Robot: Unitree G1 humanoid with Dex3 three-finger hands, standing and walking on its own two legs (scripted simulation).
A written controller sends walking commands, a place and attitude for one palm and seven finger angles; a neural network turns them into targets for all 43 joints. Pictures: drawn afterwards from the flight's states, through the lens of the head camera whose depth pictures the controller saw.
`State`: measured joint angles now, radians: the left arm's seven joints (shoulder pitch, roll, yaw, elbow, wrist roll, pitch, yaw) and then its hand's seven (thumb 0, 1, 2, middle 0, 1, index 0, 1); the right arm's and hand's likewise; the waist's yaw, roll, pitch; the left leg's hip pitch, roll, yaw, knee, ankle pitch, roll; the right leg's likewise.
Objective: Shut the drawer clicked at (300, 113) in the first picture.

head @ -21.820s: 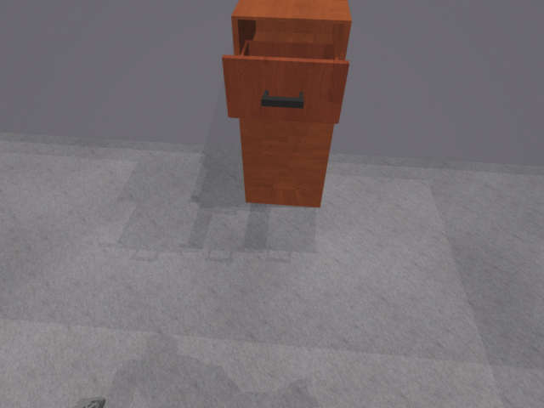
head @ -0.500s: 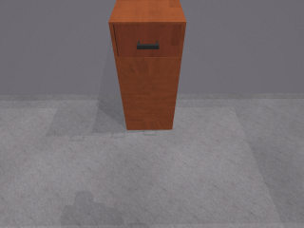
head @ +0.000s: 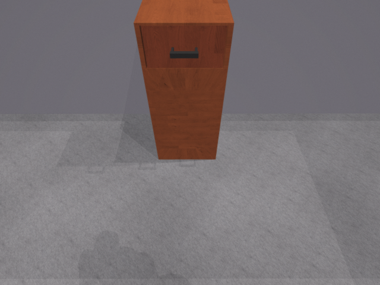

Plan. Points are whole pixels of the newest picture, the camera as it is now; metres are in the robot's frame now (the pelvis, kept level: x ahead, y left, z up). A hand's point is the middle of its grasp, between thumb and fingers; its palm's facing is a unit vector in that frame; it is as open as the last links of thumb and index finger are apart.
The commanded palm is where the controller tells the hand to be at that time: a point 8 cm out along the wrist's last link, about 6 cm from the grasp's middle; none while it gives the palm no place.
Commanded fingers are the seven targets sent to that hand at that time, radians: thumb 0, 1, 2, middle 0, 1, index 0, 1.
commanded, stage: look to check the result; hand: left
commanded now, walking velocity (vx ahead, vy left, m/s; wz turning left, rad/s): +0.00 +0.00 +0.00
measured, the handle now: (184, 52) +0.94 +0.07 +0.00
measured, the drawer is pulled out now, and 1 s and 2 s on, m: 0.00 0.00 0.00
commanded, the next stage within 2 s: stand and wait in 0.20 s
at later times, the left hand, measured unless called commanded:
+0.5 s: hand out of the picture +0.01 +0.17 -0.17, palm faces +0.03 -0.98 -0.21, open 7.4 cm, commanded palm none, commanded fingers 0.00 0.90 0.90 -0.20 -0.30 -0.20 -0.30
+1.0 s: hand out of the picture +0.03 +0.18 -0.17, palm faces +0.02 -0.97 -0.25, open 7.4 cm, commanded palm none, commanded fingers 0.00 0.90 0.90 -0.20 -0.30 -0.20 -0.30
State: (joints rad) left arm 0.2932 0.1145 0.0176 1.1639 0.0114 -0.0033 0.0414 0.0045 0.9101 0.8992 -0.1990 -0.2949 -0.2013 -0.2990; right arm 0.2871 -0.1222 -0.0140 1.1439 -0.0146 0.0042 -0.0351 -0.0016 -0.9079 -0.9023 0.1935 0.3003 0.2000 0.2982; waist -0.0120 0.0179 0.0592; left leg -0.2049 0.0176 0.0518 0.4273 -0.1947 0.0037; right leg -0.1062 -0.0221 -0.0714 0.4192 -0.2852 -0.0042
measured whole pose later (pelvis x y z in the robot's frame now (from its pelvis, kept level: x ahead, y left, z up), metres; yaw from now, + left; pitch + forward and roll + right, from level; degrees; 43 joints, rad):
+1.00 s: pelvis +0.01 -0.01 +0.00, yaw +0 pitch -2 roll +0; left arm 0.21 0.19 0.03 1.15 0.01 -0.01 0.03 0.01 0.91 0.90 -0.20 -0.30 -0.20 -0.30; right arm 0.21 -0.20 -0.02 1.14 -0.01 0.00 -0.03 0.00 -0.91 -0.90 0.19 0.30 0.20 0.30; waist -0.01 0.02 0.06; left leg -0.16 0.03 0.05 0.37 -0.18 -0.02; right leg -0.06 0.00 -0.08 0.36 -0.27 -0.02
